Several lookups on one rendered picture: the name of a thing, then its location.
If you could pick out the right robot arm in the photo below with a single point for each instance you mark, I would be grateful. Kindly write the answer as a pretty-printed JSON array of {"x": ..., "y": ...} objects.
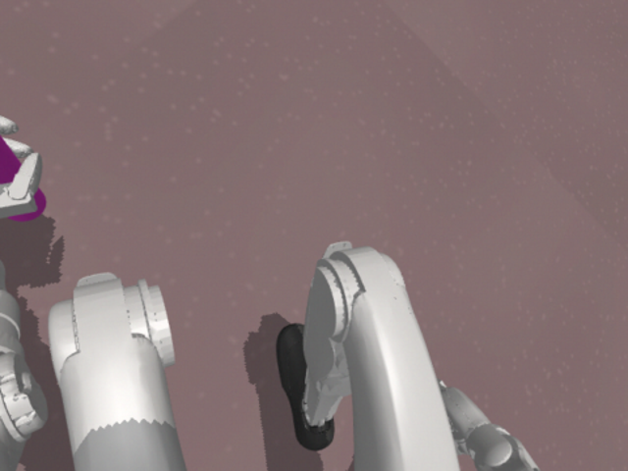
[{"x": 492, "y": 448}]

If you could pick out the right robot foot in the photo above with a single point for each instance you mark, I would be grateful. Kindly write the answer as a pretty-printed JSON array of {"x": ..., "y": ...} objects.
[{"x": 292, "y": 369}]

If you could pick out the can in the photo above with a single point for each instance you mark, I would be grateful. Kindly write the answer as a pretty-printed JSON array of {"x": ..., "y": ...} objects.
[{"x": 9, "y": 166}]

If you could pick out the left robot arm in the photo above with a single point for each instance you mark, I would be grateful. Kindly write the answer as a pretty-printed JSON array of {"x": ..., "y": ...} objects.
[{"x": 23, "y": 406}]

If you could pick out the left robot hand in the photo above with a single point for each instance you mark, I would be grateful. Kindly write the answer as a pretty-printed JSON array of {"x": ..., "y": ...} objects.
[{"x": 17, "y": 198}]

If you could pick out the right robot hand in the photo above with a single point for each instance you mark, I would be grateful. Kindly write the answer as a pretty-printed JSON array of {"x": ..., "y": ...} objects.
[{"x": 463, "y": 414}]

